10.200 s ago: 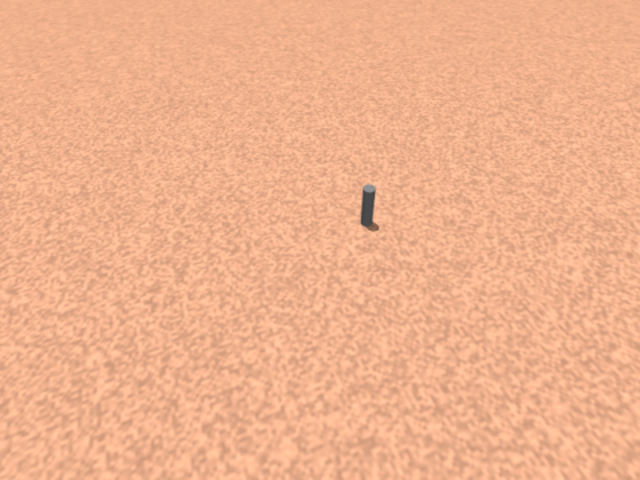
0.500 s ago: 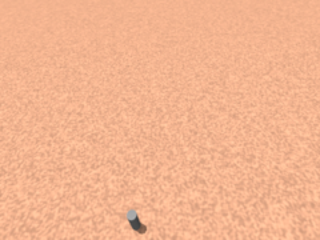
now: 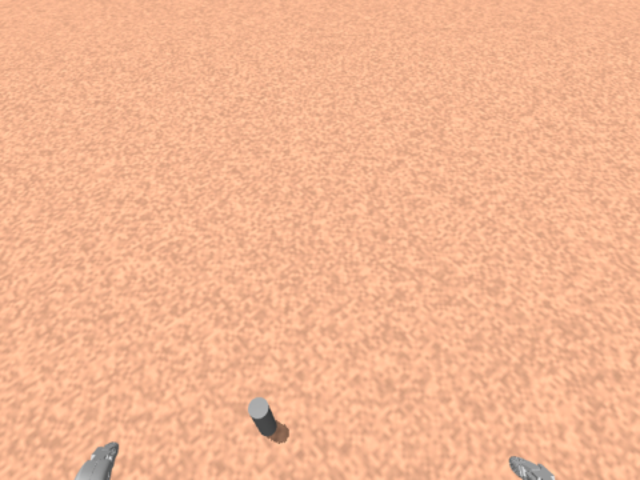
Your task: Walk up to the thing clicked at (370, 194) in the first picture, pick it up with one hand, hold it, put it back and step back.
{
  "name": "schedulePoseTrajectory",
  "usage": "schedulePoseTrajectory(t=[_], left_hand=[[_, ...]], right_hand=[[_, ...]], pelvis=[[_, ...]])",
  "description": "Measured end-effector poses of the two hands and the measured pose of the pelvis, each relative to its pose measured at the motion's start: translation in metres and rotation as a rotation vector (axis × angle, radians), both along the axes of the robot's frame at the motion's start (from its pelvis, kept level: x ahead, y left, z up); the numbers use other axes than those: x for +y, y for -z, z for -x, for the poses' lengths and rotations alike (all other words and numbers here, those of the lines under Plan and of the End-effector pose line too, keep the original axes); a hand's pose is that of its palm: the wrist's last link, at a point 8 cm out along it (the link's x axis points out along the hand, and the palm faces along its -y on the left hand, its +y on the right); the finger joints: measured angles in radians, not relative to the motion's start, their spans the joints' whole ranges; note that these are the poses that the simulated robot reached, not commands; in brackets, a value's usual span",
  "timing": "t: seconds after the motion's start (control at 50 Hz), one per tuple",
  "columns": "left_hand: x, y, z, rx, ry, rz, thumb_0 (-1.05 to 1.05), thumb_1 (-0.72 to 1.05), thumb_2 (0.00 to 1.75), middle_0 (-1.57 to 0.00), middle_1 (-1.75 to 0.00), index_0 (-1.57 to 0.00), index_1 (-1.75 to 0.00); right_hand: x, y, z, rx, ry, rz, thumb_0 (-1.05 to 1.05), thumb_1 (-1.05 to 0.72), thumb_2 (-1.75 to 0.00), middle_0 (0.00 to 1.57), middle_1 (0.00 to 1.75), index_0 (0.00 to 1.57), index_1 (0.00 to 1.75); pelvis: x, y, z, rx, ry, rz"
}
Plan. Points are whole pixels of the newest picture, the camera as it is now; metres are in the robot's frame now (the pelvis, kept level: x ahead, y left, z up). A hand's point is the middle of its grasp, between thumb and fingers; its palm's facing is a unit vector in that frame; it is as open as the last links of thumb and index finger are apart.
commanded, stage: go down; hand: left
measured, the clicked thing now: (263, 418) +0.38 +0.17 -0.65
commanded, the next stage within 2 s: none
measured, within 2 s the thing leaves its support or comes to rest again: neither
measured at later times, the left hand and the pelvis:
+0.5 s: hand out of the picture +0.15 +0.26 -0.16, palm faces +0.03 -0.95 -0.32, open 16.7 cm; pelvis +0.01 +0.01 -0.05, yaw +1 degrees
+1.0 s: hand out of the picture +0.16 +0.29 -0.21, palm faces +0.09 -0.96 -0.28, open 16.8 cm; pelvis -0.03 +0.01 -0.10, yaw +1 degrees
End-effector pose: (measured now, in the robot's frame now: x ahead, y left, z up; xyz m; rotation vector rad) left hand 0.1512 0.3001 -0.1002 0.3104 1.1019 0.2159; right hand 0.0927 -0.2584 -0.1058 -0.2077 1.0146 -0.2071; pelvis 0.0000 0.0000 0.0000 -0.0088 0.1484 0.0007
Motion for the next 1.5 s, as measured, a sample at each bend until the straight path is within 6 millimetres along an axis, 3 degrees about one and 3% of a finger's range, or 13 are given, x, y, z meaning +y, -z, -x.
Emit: schedulePoseTrajectory(t=[0.2, 0.42, 0.58, 0.82, 0.92, 1.04, 1.22, 1.4, 1.5], left_hand=[[0.003, 0.02, 0.008, -0.023, -0.009, 0.033, 0.0, -0.32, 0.15, -0.07, -0.1, -0.07, -0.12], [0.008, 0.022, 0.008, -0.041, 0.001, 0.026, 0.0, -0.39, 0.14, -0.08, -0.09, -0.07, -0.11], [0.009, 0.028, 0.014, -0.047, -0.002, 0.034, 0.0, -0.39, 0.13, -0.07, -0.09, -0.06, -0.11], [0.012, 0.036, 0.026, -0.084, -0.005, 0.034, 0.0, -0.38, 0.13, -0.07, -0.08, -0.06, -0.1], [0.02, 0.051, 0.024, -0.115, -0.01, 0.04, 0.0, -0.38, 0.13, -0.06, -0.08, -0.06, -0.09], [0.041, 0.089, -0.01, -0.262, 0.016, 0.08, 0.0, -0.41, 0.12, -0.06, -0.08, -0.06, -0.09], [0.055, 0.129, -0.076, -0.503, 0.126, 0.133, 0.0, -0.48, 0.06, -0.07, -0.04, -0.07, -0.05], [0.074, 0.167, -0.078, -0.563, 0.12, 0.166, -0.01, -0.48, 0.04, -0.06, -0.02, -0.06, -0.02], [0.084, 0.179, -0.093, -0.666, 0.148, 0.168, -0.01, -0.48, 0.05, -0.05, -0.02, -0.05, -0.02]], right_hand=[[0.007, 0.004, -0.043, -0.132, -0.057, 0.049, 0.01, -0.79, -0.87, 0.2, 0.3, 0.2, 0.3], [0.018, 0.006, -0.073, -0.239, -0.085, 0.071, 0.01, -0.77, -0.87, 0.21, 0.3, 0.2, 0.3], [0.023, 0.014, -0.073, -0.261, -0.095, 0.075, 0.01, -0.77, -0.87, 0.21, 0.3, 0.21, 0.3], [0.021, 0.029, -0.054, -0.26, -0.085, 0.084, 0.01, -0.79, -0.87, 0.21, 0.3, 0.21, 0.3], [0.019, 0.037, -0.046, -0.269, -0.102, 0.099, 0.01, -0.8, -0.88, 0.21, 0.3, 0.21, 0.3], [0.01, 0.07, -0.039, -0.265, -0.149, 0.133, 0.01, -0.82, -0.88, 0.21, 0.3, 0.21, 0.3], [-0.002, 0.15, -0.013, -0.135, -0.144, 0.137, 0.01, -0.86, -0.89, 0.21, 0.3, 0.21, 0.3], [0.0, 0.214, 0.018, 0.01, -0.161, 0.089, 0.01, -0.86, -0.89, 0.21, 0.3, 0.21, 0.3], [-0.004, 0.239, 0.025, 0.029, -0.186, 0.108, 0.01, -0.87, -0.89, 0.21, 0.3, 0.21, 0.3]], pelvis=[[0.008, 0.024, -0.004, 0.068, -0.008, 0.012], [0.01, 0.042, -0.01, 0.107, -0.019, 0.029], [0.01, 0.053, -0.006, 0.135, -0.023, 0.037], [0.009, 0.069, 0.008, 0.157, -0.024, 0.045], [0.008, 0.079, 0.019, 0.173, -0.025, 0.047], [0.006, 0.116, 0.037, 0.245, -0.019, 0.045], [0.007, 0.179, 0.053, 0.35, -0.001, 0.047], [0.004, 0.22, 0.064, 0.41, 0.008, 0.046], [0.002, 0.245, 0.073, 0.424, 0.009, 0.051]])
